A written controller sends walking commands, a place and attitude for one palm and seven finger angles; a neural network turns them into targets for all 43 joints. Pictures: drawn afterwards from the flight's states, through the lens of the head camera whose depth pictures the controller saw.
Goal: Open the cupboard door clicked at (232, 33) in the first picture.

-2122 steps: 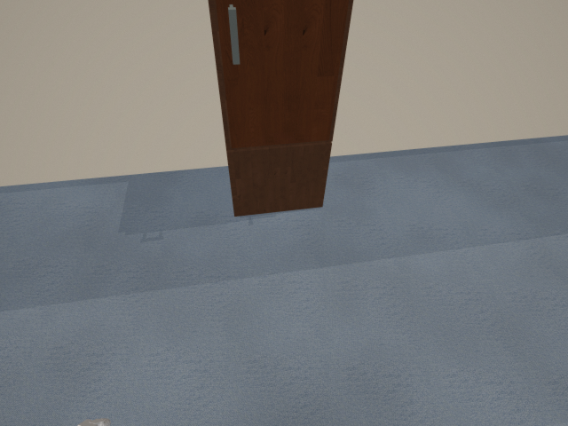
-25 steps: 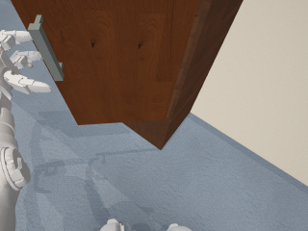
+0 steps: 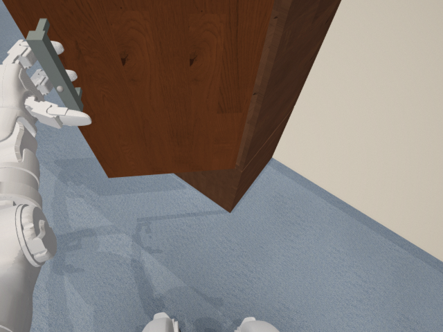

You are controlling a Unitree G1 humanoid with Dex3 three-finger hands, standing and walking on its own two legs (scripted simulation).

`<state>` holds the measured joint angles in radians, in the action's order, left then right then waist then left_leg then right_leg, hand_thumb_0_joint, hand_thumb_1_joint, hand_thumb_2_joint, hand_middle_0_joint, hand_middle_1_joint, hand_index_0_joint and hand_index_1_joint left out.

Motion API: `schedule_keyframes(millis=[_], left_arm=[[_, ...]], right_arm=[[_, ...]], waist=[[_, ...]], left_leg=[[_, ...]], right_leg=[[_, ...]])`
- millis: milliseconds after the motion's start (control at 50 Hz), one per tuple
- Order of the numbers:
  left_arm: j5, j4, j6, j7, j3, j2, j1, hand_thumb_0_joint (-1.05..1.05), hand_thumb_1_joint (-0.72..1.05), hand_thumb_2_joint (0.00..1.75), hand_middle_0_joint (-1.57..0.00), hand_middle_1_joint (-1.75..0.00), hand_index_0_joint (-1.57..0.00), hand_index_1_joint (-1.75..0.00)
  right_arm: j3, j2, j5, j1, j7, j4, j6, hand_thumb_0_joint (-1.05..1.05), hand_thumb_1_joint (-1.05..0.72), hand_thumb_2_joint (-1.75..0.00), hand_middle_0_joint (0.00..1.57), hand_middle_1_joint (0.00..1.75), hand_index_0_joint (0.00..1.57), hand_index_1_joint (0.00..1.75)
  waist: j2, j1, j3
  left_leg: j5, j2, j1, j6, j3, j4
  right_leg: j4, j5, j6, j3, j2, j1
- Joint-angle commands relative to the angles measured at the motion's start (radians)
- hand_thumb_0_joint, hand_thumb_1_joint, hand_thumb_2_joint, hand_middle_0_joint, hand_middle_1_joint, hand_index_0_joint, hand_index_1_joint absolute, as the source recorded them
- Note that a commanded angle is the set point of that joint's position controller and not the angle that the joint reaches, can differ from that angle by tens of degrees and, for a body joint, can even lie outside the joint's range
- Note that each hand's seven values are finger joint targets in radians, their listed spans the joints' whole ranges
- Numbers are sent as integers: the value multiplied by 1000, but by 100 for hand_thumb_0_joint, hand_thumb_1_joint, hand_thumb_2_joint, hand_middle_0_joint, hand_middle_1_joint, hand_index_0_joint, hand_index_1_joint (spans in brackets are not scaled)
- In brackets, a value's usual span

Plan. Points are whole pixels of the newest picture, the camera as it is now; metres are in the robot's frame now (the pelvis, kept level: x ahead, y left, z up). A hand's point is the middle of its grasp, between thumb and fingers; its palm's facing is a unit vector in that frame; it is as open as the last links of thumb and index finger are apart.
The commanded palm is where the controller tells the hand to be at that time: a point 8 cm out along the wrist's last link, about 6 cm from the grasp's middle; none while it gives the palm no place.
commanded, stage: slide the fingers in behind the handle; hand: left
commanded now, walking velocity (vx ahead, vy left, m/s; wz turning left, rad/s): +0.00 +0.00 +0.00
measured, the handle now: (61, 70) +0.55 +0.24 +0.12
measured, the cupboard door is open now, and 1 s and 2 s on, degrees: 43 43 58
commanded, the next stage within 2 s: close the thumb around the handle in 0.60 s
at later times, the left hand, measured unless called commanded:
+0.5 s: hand (69, 90) +0.50 +0.22 +0.13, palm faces +0.06 -1.00 +0.00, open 14.0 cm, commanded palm +0.47 +0.26 +0.12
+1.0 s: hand (67, 91) +0.50 +0.22 +0.13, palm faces +0.07 -1.00 +0.00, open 11.4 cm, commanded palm +0.47 +0.27 +0.12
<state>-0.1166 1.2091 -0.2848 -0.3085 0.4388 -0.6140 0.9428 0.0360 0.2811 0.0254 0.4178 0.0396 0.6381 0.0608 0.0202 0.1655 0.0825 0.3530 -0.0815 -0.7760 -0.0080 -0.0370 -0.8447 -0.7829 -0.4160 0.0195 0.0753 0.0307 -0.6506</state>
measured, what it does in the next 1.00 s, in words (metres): stands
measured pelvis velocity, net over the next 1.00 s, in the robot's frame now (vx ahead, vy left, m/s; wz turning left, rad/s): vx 0.00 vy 0.00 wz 0.00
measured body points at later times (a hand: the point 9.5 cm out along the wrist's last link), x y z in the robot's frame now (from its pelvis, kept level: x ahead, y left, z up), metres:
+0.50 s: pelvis +0.00 +0.00 +0.00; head +0.09 +0.01 +0.44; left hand +0.49 +0.27 +0.13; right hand +0.01 -0.27 -0.11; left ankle +0.02 +0.11 -0.70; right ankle -0.03 -0.11 -0.70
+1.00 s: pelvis +0.00 +0.00 +0.00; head +0.09 +0.01 +0.44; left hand +0.49 +0.27 +0.13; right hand +0.01 -0.27 -0.11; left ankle +0.02 +0.11 -0.70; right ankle -0.03 -0.11 -0.70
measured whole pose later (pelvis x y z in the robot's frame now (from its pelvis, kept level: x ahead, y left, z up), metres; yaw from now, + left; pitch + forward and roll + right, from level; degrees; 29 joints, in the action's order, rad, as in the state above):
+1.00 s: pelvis +0.00 +0.00 +0.00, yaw +0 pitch +15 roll -2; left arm -0.12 1.19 -0.29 -0.27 0.41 -0.56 0.91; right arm 0.03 0.28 0.03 0.40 0.04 0.64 0.06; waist 0.02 0.16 0.09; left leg 0.35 -0.08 -0.74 -0.01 -0.04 -0.83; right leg -0.77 -0.42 0.02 0.07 0.03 -0.62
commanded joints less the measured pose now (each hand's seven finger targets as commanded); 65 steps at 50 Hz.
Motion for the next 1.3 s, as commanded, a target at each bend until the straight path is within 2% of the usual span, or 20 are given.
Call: schedule_keyframes(millis=[0, 40, 60, 100, 180, 240, 360, 440, 540, 640, 680, 720, 780, 860, 920, 980, 1040, 1180, 1220, 1280], left_arm=[[-12, -215, -43, 0, 3, -272, 459, 0, -50, 30, -30, -120, -30, -120], [-17, -249, -55, 2, -21, -230, 474, 0, -50, 30, -30, -120, -30, -120], [-18, -237, -54, 4, 0, -246, 440, 0, -50, 30, -30, -120, -30, -120], [-24, -217, -48, 2, -10, -236, 443, 0, -50, 30, -30, -120, -30, -120], [-28, -262, -60, 11, -25, -197, 440, 0, -50, 30, -30, -120, -30, -120], [-24, -254, -64, 31, 35, -262, 418, 0, -50, 30, -30, -120, -30, -120], [-8, -277, -72, 39, 16, -246, 417, 0, -50, 30, -30, -120, -30, -120], [-23, -262, -70, 31, -23, -190, 435, 0, -50, 30, -30, -120, -30, -120], [-32, -269, -72, 30, -5, -193, 395, 0, -50, 30, -30, -120, -30, -120], [-29, -270, -68, 39, -25, -169, 410, 0, -50, 30, -30, -120, -30, -120], [-25, -283, -74, 43, -1, -205, 414, 0, -50, 30, -30, -120, -30, -120], [-24, -286, -73, 44, -33, -163, 417, 0, -39, 35, -31, -121, -31, -121], [-21, -255, -71, 50, -8, -205, 432, 0, -22, 42, -32, -123, -32, -123], [-17, -265, -79, 39, 7, -235, 430, 0, 0, 52, -34, -125, -34, -125], [-20, -235, -73, 34, -10, -215, 422, 0, 17, 59, -35, -127, -35, -127], [-28, -262, -80, 30, -17, -198, 430, 0, 34, 66, -36, -129, -36, -129], [-32, -259, -81, 29, 5, -220, 410, 0, 51, 73, -37, -131, -37, -131], [-23, -257, -74, 41, -41, -158, 417, 0, 90, 90, -40, -135, -40, -135], [-22, -268, -75, 46, -53, -143, 440, 0, 90, 90, -40, -135, -40, -135], [-21, -290, -84, 52, -17, -179, 426, 0, 90, 90, -40, -135, -40, -135]], right_arm=[[-70, 183, -3, 144, 16, -54, -12, 0, -90, -90, 20, 30, 20, 30], [-72, 177, -7, 150, 14, -48, -15, 0, -90, -90, 20, 30, 20, 30], [-75, 180, -7, 153, 12, -46, -14, 0, -90, -90, 20, 30, 20, 30], [-74, 180, -5, 155, 13, -39, -14, 0, -90, -90, 20, 30, 20, 30], [-76, 174, -9, 152, 7, -39, -19, 0, -90, -90, 20, 30, 20, 30], [-76, 181, -12, 155, 5, -40, -17, 0, -90, -90, 20, 30, 20, 30], [-75, 173, -8, 135, 3, -60, -14, 0, -90, -90, 20, 30, 20, 30], [-75, 171, -6, 131, 5, -57, -16, 0, -90, -90, 20, 30, 20, 30], [-77, 172, -7, 129, 4, -56, -18, 0, -90, -90, 20, 30, 20, 30], [-76, 170, -6, 120, 3, -54, -16, 0, -90, -90, 20, 30, 20, 30], [-78, 173, -6, 118, 5, -54, -16, 0, -90, -90, 20, 30, 20, 30], [-77, 167, -5, 111, 3, -55, -17, 0, -90, -90, 20, 30, 20, 30], [-73, 175, -5, 116, 7, -49, -18, 0, -90, -90, 20, 30, 20, 30], [-73, 175, -5, 116, 10, -51, -17, 0, -90, -90, 20, 30, 20, 30], [-72, 176, -3, 116, 12, -52, -17, 0, -90, -90, 20, 30, 20, 30], [-74, 174, -6, 120, 10, -51, -19, 0, -90, -90, 20, 30, 20, 30], [-75, 177, -8, 127, 10, -46, -18, 0, -90, -90, 20, 30, 20, 30], [-78, 173, -8, 126, 7, -44, -19, 0, -90, -90, 20, 30, 20, 30], [-81, 173, -9, 127, 4, -40, -23, 0, -90, -90, 20, 30, 20, 30], [-84, 177, -12, 132, 2, -40, -23, 0, -90, -90, 20, 30, 20, 30]], waist=[[98, 10, 392], [141, 12, 406], [135, 0, 428], [101, 13, 392], [138, 0, 432], [106, -15, 425], [116, -16, 436], [101, 3, 386], [103, -15, 423], [86, -6, 391], [97, -16, 413], [105, -6, 407], [79, -3, 392], [107, -11, 420], [89, -3, 381], [121, -7, 418], [99, -11, 415], [128, -5, 399], [127, 3, 399], [119, -13, 439]], left_leg=[[-301, 52, 384, -43, 57, 57], [-338, 54, 425, -41, 60, 52], [-340, 52, 436, -39, 61, 50], [-319, 49, 410, -41, 60, 59], [-355, 51, 454, -37, 64, 57], [-356, 54, 424, -41, 60, 58], [-369, 57, 425, -39, 51, 58], [-346, 55, 428, -40, 56, 60], [-382, 54, 453, -37, 56, 56], [-365, 55, 440, -39, 60, 58], [-367, 52, 451, -35, 65, 63], [-360, 52, 457, -34, 62, 60], [-328, 55, 421, -38, 62, 65], [-346, 57, 426, -38, 59, 61], [-310, 55, 414, -37, 62, 67], [-341, 54, 448, -35, 65, 65], [-347, 54, 439, -36, 65, 63], [-332, 47, 467, -29, 77, 69], [-334, 45, 475, -29, 78, 68], [-359, 47, 483, -29, 77, 65]], right_leg=[[110, 368, -22, -54, 29, 50], [106, 384, -15, -50, 32, 39], [107, 381, -16, -50, 32, 39], [115, 371, -19, -50, 31, 39], [105, 388, -13, -44, 32, 39], [103, 402, -13, -49, 34, 71], [97, 435, -18, -54, 29, 89], [105, 404, -15, -49, 31, 59], [97, 428, -13, -47, 31, 71], [100, 412, -13, -45, 30, 57], [97, 410, -14, -45, 28, 63], [100, 400, -15, -44, 29, 46], [104, 389, -17, -51, 27, 62], [99, 412, -15, -55, 26, 78], [109, 369, -16, -52, 28, 53], [103, 383, -14, -48, 29, 53], [103, 388, -12, -47, 31, 65], [104, 336, -10, -37, 31, 7], [105, 335, -11, -37, 32, 0], [98, 362, -10, -39, 32, 27]])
